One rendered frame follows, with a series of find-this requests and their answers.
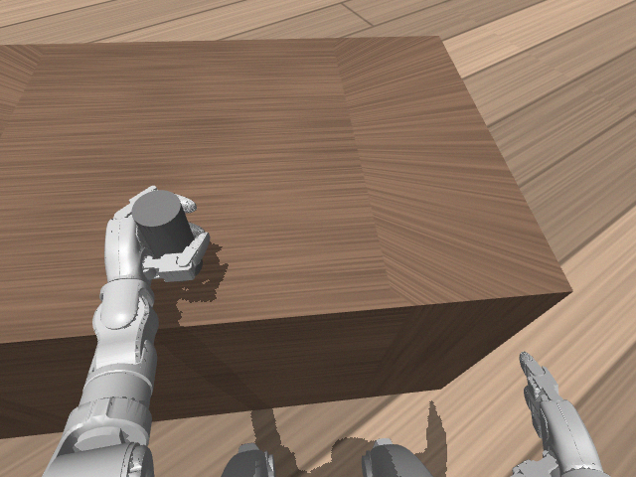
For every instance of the right robot hand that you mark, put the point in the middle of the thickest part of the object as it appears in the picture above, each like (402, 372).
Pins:
(566, 441)

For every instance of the left robot arm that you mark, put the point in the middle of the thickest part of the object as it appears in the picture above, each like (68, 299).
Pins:
(108, 433)

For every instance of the left robot hand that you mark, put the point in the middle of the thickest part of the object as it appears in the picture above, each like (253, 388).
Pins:
(128, 255)

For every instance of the can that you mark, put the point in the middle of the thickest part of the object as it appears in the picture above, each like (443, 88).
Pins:
(163, 223)

